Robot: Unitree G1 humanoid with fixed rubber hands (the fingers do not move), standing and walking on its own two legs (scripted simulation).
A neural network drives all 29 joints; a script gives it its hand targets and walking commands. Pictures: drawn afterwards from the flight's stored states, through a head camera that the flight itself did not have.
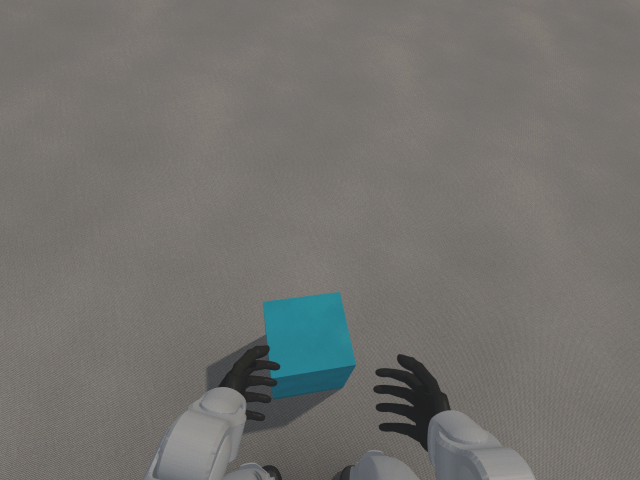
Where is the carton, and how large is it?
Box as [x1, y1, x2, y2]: [263, 292, 355, 399]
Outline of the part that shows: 339,292 263,302 267,344 270,348 268,357 269,360 275,361 280,365 280,368 278,370 270,370 271,377 277,381 277,384 272,387 273,399 343,386 353,369 355,362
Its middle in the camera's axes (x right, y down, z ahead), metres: -0.04 +0.30 +1.10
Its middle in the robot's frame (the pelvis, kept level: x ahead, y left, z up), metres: +0.47 -0.03 -0.63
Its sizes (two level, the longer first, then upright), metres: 0.210 0.200 0.250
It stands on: the floor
